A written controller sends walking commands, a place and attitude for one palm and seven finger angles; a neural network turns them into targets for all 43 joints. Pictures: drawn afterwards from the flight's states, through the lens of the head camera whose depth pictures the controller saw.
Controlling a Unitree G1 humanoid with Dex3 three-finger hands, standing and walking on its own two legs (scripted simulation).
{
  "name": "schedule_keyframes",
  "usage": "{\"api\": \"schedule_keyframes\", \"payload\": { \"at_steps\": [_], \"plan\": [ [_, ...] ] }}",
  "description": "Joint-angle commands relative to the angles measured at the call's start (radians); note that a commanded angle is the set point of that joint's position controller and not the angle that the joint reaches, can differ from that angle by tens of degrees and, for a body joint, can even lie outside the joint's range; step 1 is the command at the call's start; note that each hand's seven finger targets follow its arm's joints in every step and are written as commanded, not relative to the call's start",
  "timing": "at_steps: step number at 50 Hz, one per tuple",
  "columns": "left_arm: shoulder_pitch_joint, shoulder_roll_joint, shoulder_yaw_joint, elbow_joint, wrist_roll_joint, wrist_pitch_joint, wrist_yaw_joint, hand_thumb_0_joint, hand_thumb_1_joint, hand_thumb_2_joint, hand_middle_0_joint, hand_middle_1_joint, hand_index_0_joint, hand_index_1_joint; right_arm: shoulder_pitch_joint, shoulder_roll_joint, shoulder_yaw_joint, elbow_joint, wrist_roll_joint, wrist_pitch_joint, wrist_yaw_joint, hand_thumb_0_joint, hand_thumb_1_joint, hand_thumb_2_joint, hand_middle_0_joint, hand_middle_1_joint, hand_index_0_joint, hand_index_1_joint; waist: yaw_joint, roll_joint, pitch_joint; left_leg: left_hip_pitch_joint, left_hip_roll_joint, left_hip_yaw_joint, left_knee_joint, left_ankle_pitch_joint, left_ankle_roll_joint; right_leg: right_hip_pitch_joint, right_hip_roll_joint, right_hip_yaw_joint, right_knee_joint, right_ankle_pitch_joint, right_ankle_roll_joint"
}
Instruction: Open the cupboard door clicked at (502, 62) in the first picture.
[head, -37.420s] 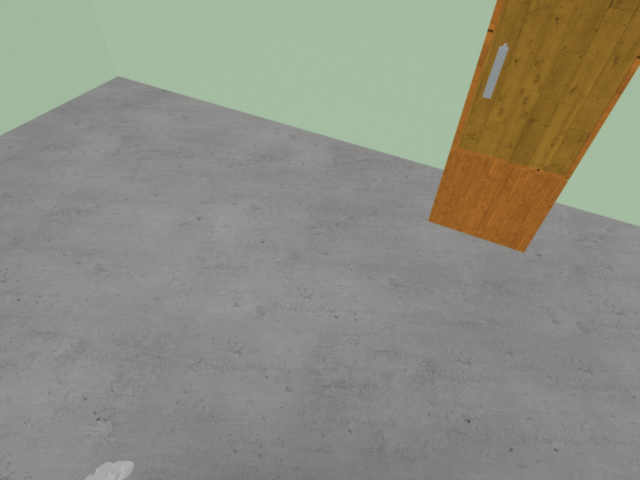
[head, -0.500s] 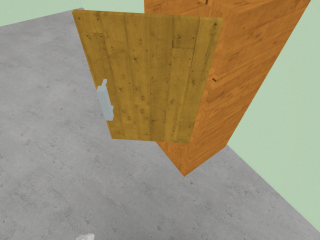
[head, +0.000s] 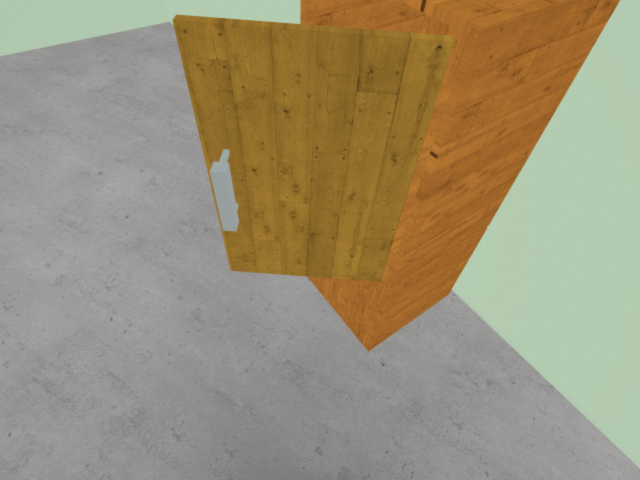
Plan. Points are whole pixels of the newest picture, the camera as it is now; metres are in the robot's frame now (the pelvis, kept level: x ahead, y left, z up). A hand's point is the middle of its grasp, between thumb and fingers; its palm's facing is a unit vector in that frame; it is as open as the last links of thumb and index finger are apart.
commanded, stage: come to a stop and stand still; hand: left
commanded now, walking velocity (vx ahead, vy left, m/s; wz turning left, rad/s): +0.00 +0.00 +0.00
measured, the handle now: (228, 190) +0.59 +0.21 -0.04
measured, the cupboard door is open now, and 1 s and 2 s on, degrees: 51 51 51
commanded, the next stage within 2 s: look again from close up in 0.98 s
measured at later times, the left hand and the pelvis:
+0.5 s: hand out of the picture +0.01 +0.14 -0.17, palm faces +0.04 -0.99 -0.17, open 7.3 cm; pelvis +0.01 -0.03 +0.01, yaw +1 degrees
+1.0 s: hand out of the picture +0.03 +0.14 -0.17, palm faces +0.05 -0.98 -0.17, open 7.3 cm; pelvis +0.04 -0.03 +0.01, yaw +1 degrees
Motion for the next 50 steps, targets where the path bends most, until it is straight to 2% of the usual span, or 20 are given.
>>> {"api": "schedule_keyframes", "payload": {
  "at_steps": [1,2,3,6,8,9,11,15,18,19,27,34,39,41,44,46,48,49,50],
  "plan": [
    [-0.015,0.116,0.002,-0.039,-0.002,-0.025,0.008,0.000,0.900,0.900,-0.200,-0.300,-0.200,-0.300,0.086,-0.083,-0.021,-0.010,0.003,-0.009,0.010,0.000,-0.900,-0.900,0.200,0.300,0.200,0.300,-0.052,0.042,-0.009,0.203,0.015,-0.078,-0.075,0.029,-0.024,-0.219,-0.146,0.120,-0.168,-0.034,-0.074],
    [-0.002,0.087,-0.006,-0.024,-0.008,-0.038,0.011,0.000,0.900,0.900,-0.200,-0.300,-0.200,-0.300,0.095,-0.090,-0.021,0.011,-0.001,-0.013,0.002,0.000,-0.900,-0.900,0.200,0.300,0.200,0.300,-0.040,-0.032,-0.048,0.203,0.057,-0.103,-0.067,0.099,-0.014,-0.157,-0.079,0.083,-0.141,0.065,-0.046],
    [0.008,0.070,-0.009,-0.013,-0.010,-0.042,0.014,0.000,0.900,0.900,-0.200,-0.300,-0.200,-0.300,0.097,-0.111,-0.024,0.022,0.001,-0.015,-0.001,0.000,-0.900,-0.900,0.200,0.300,0.200,0.300,-0.031,-0.045,-0.042,0.184,0.075,-0.112,-0.076,0.115,-0.012,-0.118,-0.073,0.060,-0.140,0.107,-0.033],
    [0.018,0.060,-0.014,0.003,-0.011,-0.041,0.018,0.000,0.900,0.900,-0.200,-0.300,-0.200,-0.300,0.106,-0.112,-0.020,0.047,0.003,-0.019,-0.001,0.000,-0.900,-0.900,0.200,0.300,0.200,0.300,-0.023,-0.008,0.005,0.150,0.082,-0.117,-0.113,0.116,-0.014,-0.090,-0.065,0.054,-0.144,0.116,-0.024],
    [0.025,0.057,-0.015,0.015,-0.013,-0.039,0.019,0.000,0.900,0.900,-0.200,-0.300,-0.200,-0.300,0.115,-0.106,-0.015,0.064,0.002,-0.016,-0.002,0.000,-0.900,-0.900,0.200,0.300,0.200,0.300,-0.018,0.033,0.048,0.129,0.077,-0.115,-0.135,0.071,-0.018,-0.098,-0.063,0.057,-0.156,0.072,-0.026],
    [0.031,0.053,-0.016,0.020,-0.012,-0.039,0.020,0.000,0.900,0.900,-0.200,-0.300,-0.200,-0.300,0.122,-0.097,-0.012,0.071,0.003,-0.015,-0.002,0.000,-0.900,-0.900,0.200,0.300,0.200,0.300,-0.015,0.020,0.068,0.119,0.076,-0.114,-0.139,0.059,-0.018,-0.095,-0.058,0.054,-0.171,0.060,-0.028],
    [0.035,0.052,-0.016,0.027,-0.013,-0.038,0.021,0.000,0.900,0.900,-0.200,-0.300,-0.200,-0.300,0.135,-0.091,-0.009,0.082,0.001,-0.013,-0.003,0.000,-0.900,-0.900,0.200,0.300,0.200,0.300,-0.016,0.046,0.077,0.109,0.071,-0.109,-0.146,0.051,-0.022,-0.089,-0.063,0.059,-0.172,0.055,-0.030],
    [0.043,0.044,-0.018,0.037,-0.015,-0.039,0.022,0.000,0.900,0.900,-0.200,-0.300,-0.200,-0.300,0.159,-0.084,-0.006,0.098,0.000,-0.013,-0.006,0.000,-0.900,-0.900,0.200,0.300,0.200,0.300,-0.015,0.034,0.070,0.112,0.070,-0.109,-0.148,0.050,-0.024,-0.071,-0.061,0.056,-0.180,0.054,-0.033],
    [0.053,0.041,-0.016,0.040,-0.017,-0.045,0.023,0.000,0.900,0.900,-0.200,-0.300,-0.200,-0.300,0.168,-0.083,-0.006,0.102,0.001,-0.019,-0.008,0.000,-0.900,-0.900,0.200,0.300,0.200,0.300,-0.012,0.018,0.016,0.141,0.077,-0.108,-0.133,0.112,-0.023,-0.038,-0.065,0.051,-0.169,0.125,-0.036],
    [0.057,0.035,-0.018,0.043,-0.016,-0.046,0.025,0.000,0.900,0.900,-0.200,-0.300,-0.200,-0.300,0.169,-0.078,-0.005,0.105,0.002,-0.019,-0.009,0.000,-0.900,-0.900,0.200,0.300,0.200,0.300,-0.009,-0.002,0.031,0.142,0.079,-0.108,-0.134,0.108,-0.021,-0.041,-0.061,0.042,-0.175,0.127,-0.036],
    [0.075,0.025,-0.017,0.053,-0.014,-0.049,0.030,0.000,0.900,0.900,-0.200,-0.300,-0.200,-0.300,0.173,-0.076,-0.005,0.110,0.003,-0.025,-0.016,0.000,-0.900,-0.900,0.200,0.300,0.200,0.300,-0.011,0.041,0.015,0.161,0.085,-0.100,-0.117,0.195,-0.022,-0.009,-0.063,0.041,-0.145,0.272,-0.034],
    [0.090,0.015,-0.018,0.061,-0.010,-0.050,0.032,0.000,0.900,0.900,-0.200,-0.300,-0.200,-0.300,0.149,-0.074,-0.004,0.100,0.006,-0.025,-0.021,0.000,-0.900,-0.900,0.200,0.300,0.200,0.300,-0.009,0.011,0.028,0.180,0.090,-0.093,-0.113,0.223,-0.018,-0.014,-0.061,0.033,-0.145,0.335,-0.028],
    [0.093,0.019,-0.016,0.060,-0.008,-0.052,0.033,0.000,0.900,0.900,-0.200,-0.300,-0.200,-0.300,0.136,-0.080,-0.002,0.097,0.004,-0.028,-0.023,0.000,-0.900,-0.900,0.200,0.300,0.200,0.300,-0.008,0.024,0.005,0.202,0.088,-0.089,-0.101,0.280,-0.018,0.013,-0.067,0.027,-0.136,0.418,-0.024],
    [0.087,0.028,-0.016,0.058,-0.009,-0.051,0.032,0.000,0.900,0.900,-0.200,-0.300,-0.200,-0.300,0.135,-0.089,-0.002,0.096,0.003,-0.027,-0.023,0.000,-0.900,-0.900,0.200,0.300,0.200,0.300,-0.012,0.038,-0.001,0.203,0.088,-0.088,-0.101,0.291,-0.020,0.020,-0.068,0.030,-0.131,0.418,-0.024],
    [0.086,0.025,-0.016,0.059,-0.007,-0.050,0.032,0.000,0.900,0.900,-0.200,-0.300,-0.200,-0.300,0.123,-0.089,0.000,0.093,0.004,-0.027,-0.023,0.000,-0.900,-0.900,0.200,0.300,0.200,0.300,-0.008,0.017,0.026,0.198,0.088,-0.090,-0.107,0.277,-0.019,0.012,-0.066,0.025,-0.145,0.408,-0.022],
    [0.083,0.034,-0.014,0.058,-0.009,-0.049,0.032,0.000,0.900,0.900,-0.200,-0.300,-0.200,-0.300,0.123,-0.092,-0.001,0.092,0.004,-0.028,-0.023,0.000,-0.900,-0.900,0.200,0.300,0.200,0.300,-0.009,0.043,0.008,0.202,0.086,-0.090,-0.105,0.301,-0.020,0.028,-0.070,0.025,-0.137,0.424,-0.022],
    [0.082,0.036,-0.014,0.057,-0.010,-0.050,0.031,0.000,0.900,0.900,-0.200,-0.300,-0.200,-0.300,0.123,-0.099,0.000,0.091,0.003,-0.028,-0.023,0.000,-0.900,-0.900,0.200,0.300,0.200,0.300,-0.010,0.037,-0.010,0.211,0.088,-0.090,-0.104,0.302,-0.021,0.037,-0.069,0.024,-0.138,0.423,-0.022],
    [0.082,0.033,-0.014,0.057,-0.008,-0.051,0.032,0.000,0.900,0.900,-0.200,-0.300,-0.200,-0.300,0.120,-0.093,0.000,0.089,0.004,-0.028,-0.024,0.000,-0.900,-0.900,0.200,0.300,0.200,0.300,-0.006,0.021,0.002,0.211,0.088,-0.089,-0.104,0.305,-0.019,0.035,-0.067,0.018,-0.142,0.437,-0.021],
    [0.079,0.037,-0.015,0.056,-0.008,-0.050,0.032,0.000,0.900,0.900,-0.200,-0.300,-0.200,-0.300,0.121,-0.097,0.000,0.090,0.003,-0.028,-0.023,0.000,-0.900,-0.900,0.200,0.300,0.200,0.300,-0.010,0.031,0.000,0.207,0.086,-0.091,-0.104,0.312,-0.021,0.039,-0.070,0.020,-0.139,0.440,-0.020]
  ]
}}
